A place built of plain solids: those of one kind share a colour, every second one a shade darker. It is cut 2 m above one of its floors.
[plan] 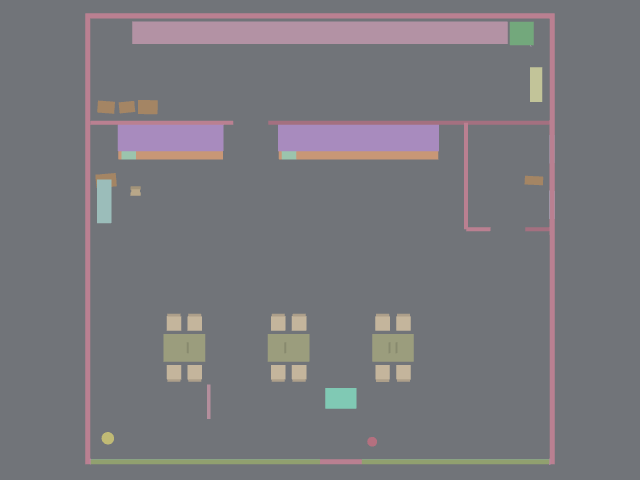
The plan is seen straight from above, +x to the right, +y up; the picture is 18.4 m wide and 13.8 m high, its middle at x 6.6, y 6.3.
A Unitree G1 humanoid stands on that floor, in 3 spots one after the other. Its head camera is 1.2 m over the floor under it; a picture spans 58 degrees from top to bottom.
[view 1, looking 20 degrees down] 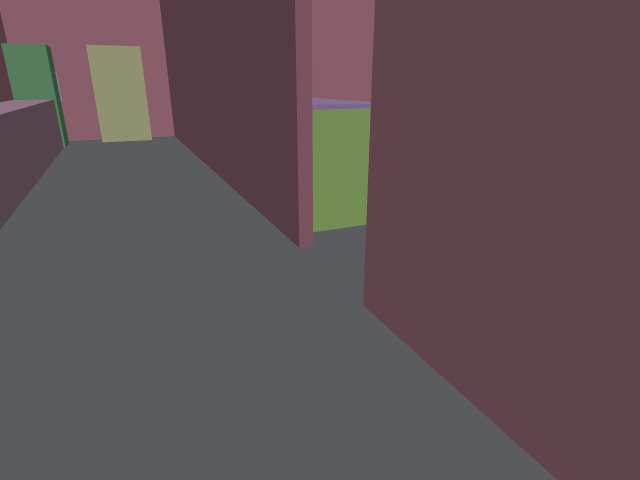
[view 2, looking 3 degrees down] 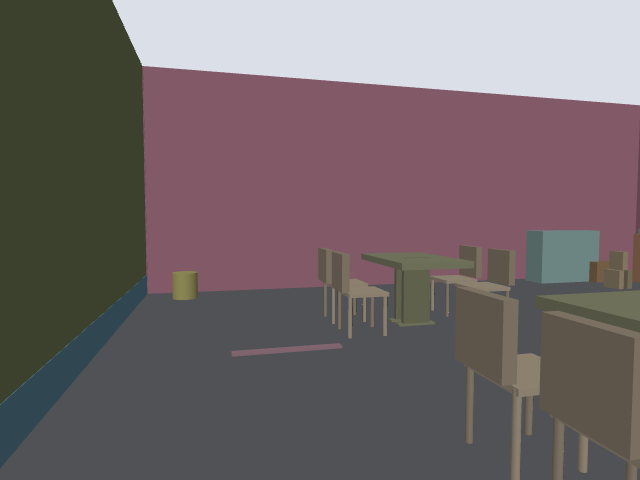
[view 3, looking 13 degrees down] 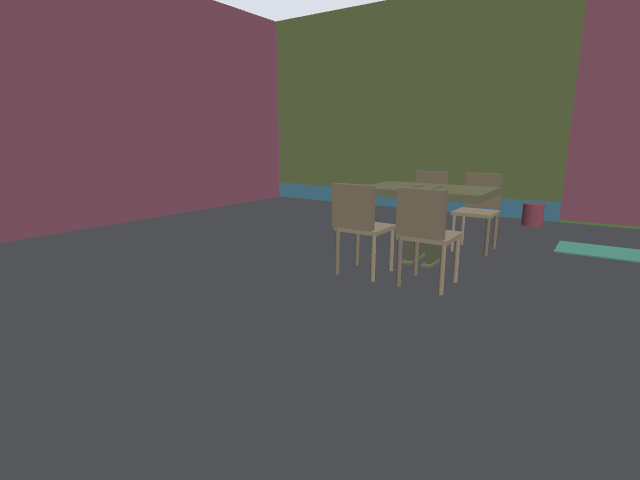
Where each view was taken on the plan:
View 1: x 2.20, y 10.85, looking -24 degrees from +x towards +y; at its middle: ground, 3.51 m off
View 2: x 7.20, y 1.00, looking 166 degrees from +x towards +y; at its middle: wall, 7.43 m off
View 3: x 7.20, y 7.31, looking -56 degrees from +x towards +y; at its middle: ground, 5.33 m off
